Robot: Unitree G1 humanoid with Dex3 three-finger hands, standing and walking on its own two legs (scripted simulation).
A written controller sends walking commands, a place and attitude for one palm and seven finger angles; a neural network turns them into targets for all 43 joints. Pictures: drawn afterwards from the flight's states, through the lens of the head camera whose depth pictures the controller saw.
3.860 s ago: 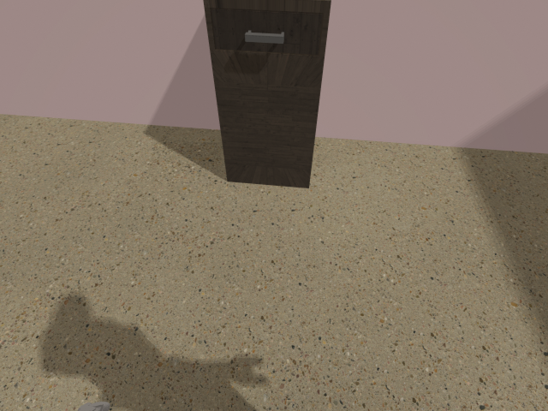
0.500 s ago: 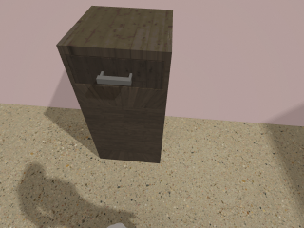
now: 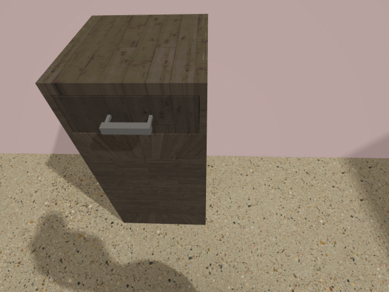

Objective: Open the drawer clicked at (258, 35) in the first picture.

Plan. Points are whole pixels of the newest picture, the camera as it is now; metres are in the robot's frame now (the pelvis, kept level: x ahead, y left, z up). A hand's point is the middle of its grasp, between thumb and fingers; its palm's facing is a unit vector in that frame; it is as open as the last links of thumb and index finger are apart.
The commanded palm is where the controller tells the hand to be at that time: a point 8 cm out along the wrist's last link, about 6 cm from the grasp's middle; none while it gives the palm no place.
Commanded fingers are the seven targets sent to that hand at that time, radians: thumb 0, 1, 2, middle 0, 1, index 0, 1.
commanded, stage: come to a stop and stand still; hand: left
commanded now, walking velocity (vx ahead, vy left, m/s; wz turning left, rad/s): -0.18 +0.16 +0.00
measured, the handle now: (127, 123) +0.54 +0.21 +0.02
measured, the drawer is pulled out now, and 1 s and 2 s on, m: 0.00 0.00 0.00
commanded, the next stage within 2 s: look again from close up in 1.46 s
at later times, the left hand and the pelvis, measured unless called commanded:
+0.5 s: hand out of the picture -0.03 +0.21 -0.16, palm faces +0.08 -0.98 -0.19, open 7.4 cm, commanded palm none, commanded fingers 0.00 0.90 0.90 -0.20 -0.30 -0.20 -0.30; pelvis -0.04 +0.02 +0.01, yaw +1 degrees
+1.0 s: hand out of the picture -0.07 +0.17 -0.17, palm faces +0.04 -0.99 -0.14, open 7.4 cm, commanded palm none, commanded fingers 0.00 0.90 0.90 -0.20 -0.30 -0.20 -0.30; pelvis -0.05 +0.02 +0.01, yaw +1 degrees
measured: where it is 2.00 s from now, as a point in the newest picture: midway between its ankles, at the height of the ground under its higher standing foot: outside the picture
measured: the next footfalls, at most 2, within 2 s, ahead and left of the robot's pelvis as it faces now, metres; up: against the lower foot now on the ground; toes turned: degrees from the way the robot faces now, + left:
left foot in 0.34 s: +0.01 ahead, +0.13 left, +0.00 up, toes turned +4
right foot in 0.62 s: -0.02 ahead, -0.09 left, +0.00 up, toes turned -3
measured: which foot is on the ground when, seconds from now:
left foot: up 0.00-0.32, down 0.34-1.00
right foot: down 0.00-0.34, up 0.36-0.60, down 0.62-1.00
